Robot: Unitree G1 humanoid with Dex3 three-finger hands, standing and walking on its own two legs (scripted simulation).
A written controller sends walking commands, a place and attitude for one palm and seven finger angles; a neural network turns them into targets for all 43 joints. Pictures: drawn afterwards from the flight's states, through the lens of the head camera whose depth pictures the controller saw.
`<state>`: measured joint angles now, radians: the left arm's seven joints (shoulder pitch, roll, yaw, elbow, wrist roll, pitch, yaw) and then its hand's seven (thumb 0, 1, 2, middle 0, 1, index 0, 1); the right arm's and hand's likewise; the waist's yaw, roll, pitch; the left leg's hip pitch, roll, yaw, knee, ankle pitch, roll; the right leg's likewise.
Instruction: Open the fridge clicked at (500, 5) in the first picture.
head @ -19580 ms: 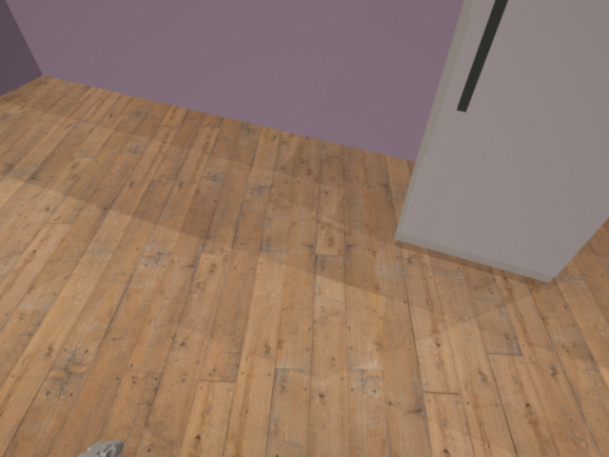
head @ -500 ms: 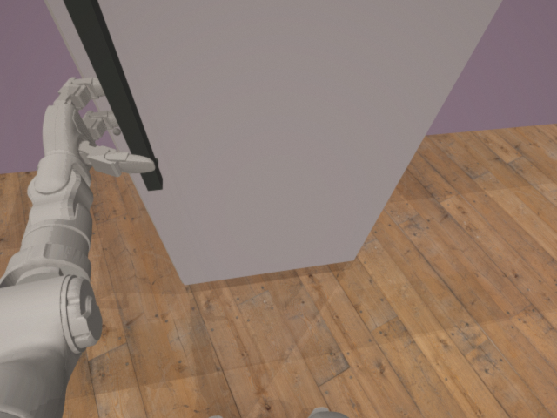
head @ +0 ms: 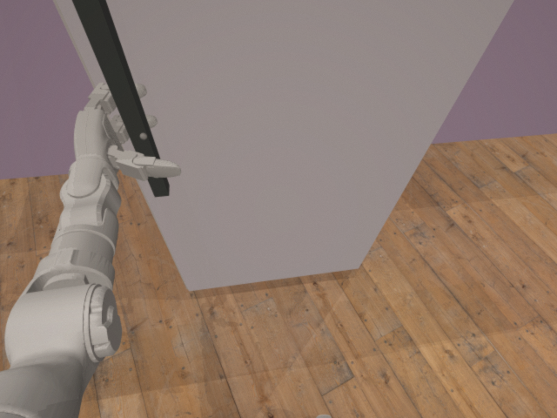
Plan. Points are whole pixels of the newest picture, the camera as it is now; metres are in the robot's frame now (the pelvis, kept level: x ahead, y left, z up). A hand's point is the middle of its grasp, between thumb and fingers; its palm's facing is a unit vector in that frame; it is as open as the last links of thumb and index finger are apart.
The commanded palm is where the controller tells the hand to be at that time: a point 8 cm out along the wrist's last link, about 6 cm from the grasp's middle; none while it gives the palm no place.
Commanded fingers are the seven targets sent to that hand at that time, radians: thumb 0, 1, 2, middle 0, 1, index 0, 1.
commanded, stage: slide the fingers in behind the handle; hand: left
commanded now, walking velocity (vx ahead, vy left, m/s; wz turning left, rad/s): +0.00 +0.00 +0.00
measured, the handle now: (119, 64) +0.53 +0.20 +0.20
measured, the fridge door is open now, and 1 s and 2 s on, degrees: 0 0 0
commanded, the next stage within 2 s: grip the handle and tug to test in 0.90 s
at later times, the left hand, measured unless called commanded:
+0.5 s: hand (151, 136) +0.48 +0.17 +0.13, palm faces +0.14 -0.99 +0.00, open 14.0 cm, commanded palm +0.45 +0.21 +0.13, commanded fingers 0.00 -0.50 0.30 -0.30 -1.20 -0.30 -1.20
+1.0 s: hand (152, 136) +0.48 +0.17 +0.13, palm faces +0.12 -0.99 +0.00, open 14.0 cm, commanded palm +0.44 +0.21 +0.13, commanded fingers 0.00 -0.45 0.32 -0.31 -1.21 -0.31 -1.21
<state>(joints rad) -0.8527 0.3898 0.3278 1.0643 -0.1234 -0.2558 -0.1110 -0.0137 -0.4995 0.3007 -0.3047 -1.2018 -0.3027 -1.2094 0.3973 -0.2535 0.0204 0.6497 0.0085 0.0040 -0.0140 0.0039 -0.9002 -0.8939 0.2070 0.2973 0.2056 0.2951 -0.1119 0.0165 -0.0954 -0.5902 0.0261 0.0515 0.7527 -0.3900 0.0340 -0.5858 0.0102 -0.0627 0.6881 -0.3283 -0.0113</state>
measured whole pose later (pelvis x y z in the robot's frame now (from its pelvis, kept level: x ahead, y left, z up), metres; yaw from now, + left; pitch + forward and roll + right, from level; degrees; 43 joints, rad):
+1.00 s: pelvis +0.00 -0.01 +0.00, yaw +1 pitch +12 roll -1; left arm -0.87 0.37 0.29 1.09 -0.12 -0.28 -0.06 -0.01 -0.50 0.30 -0.29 -1.20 -0.29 -1.20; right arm 0.39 -0.25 0.01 0.67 0.01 -0.01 -0.02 0.00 -0.90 -0.89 0.21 0.30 0.20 0.29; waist -0.10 0.02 -0.09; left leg -0.58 0.02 0.04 0.74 -0.37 0.02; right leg -0.58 0.01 -0.07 0.68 -0.32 -0.02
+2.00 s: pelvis +0.01 -0.01 +0.00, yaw +1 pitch +12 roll -1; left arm -0.81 0.34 0.27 1.01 -0.14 -0.25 -0.02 0.01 0.71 0.80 -0.34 -1.40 -0.34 -1.40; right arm 0.38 -0.26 0.00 0.68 0.01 -0.01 -0.01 0.00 -0.90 -0.89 0.21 0.30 0.20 0.29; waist -0.09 0.03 -0.09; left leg -0.55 0.02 0.04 0.72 -0.38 0.02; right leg -0.54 0.01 -0.07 0.67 -0.34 -0.02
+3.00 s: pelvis +0.07 +0.00 +0.02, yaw -4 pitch +9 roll -1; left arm -0.20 0.21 0.23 0.24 -0.19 -0.06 -0.01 0.01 0.71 0.75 -0.27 -1.36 -0.25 -1.35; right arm 0.31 -0.23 -0.01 0.59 0.03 0.00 0.00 0.01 -0.90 -0.89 0.21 0.30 0.20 0.29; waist -0.03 0.05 -0.11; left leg -0.31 0.02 0.06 0.60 -0.40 0.03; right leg -0.35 0.03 -0.01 0.57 -0.34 0.00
